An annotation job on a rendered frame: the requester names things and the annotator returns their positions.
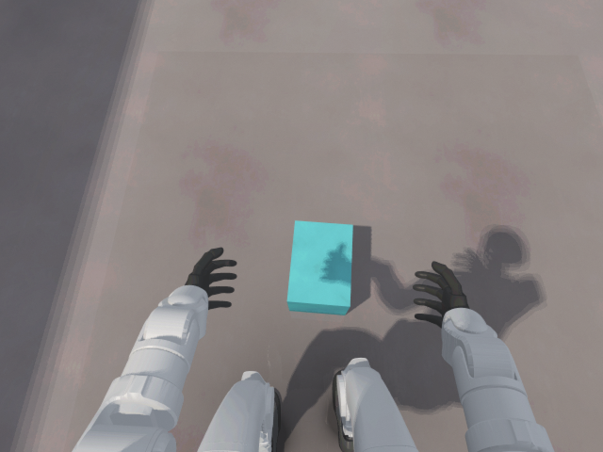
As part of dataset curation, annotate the right robot foot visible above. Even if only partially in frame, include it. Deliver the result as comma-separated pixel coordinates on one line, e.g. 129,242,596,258
333,370,354,452

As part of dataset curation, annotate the left robot forearm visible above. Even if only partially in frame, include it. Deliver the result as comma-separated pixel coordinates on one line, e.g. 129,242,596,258
72,285,208,452

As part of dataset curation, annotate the carton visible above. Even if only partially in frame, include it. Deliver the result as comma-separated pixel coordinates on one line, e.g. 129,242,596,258
287,220,353,315

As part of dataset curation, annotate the robot left hand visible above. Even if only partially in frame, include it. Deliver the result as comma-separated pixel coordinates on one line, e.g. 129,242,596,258
185,248,236,310

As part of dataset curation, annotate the robot right thigh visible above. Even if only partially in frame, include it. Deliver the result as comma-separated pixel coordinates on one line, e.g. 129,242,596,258
336,367,418,452

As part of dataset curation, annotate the robot left upper arm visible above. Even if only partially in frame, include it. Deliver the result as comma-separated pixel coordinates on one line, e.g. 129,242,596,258
75,424,176,452

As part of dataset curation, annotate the right robot forearm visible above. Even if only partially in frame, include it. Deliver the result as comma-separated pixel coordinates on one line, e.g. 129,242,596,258
441,308,555,452

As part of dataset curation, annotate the robot right hand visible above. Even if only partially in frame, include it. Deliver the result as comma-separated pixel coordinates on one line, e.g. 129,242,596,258
413,261,469,329

